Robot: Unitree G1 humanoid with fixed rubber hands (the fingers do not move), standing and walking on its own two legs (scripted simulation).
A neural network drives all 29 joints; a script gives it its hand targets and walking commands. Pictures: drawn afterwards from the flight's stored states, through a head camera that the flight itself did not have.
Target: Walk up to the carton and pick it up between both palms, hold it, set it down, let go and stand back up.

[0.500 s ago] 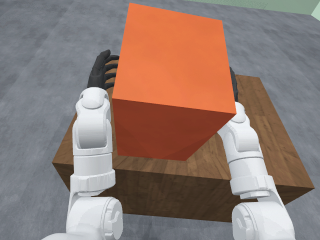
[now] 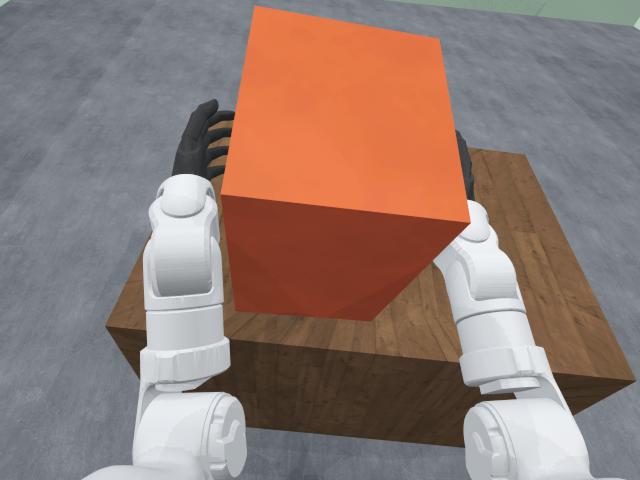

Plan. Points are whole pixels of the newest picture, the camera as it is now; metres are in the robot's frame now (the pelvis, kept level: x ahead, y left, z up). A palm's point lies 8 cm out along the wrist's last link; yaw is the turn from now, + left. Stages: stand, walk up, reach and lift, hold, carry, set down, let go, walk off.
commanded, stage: hold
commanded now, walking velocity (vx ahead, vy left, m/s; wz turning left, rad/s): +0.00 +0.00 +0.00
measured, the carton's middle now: (323, 193) +0.41 +0.00 +0.15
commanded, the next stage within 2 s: none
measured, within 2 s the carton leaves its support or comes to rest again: neither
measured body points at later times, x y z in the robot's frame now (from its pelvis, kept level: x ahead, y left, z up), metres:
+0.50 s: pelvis -0.01 +0.00 +0.00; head -0.01 +0.06 +0.44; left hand +0.38 +0.15 +0.19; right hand +0.37 -0.14 +0.18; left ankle +0.02 +0.13 -0.75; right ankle +0.03 -0.12 -0.75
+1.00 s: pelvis +0.00 +0.00 +0.00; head +0.00 +0.05 +0.45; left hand +0.39 +0.14 +0.18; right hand +0.38 -0.15 +0.17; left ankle +0.02 +0.13 -0.75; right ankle +0.03 -0.12 -0.75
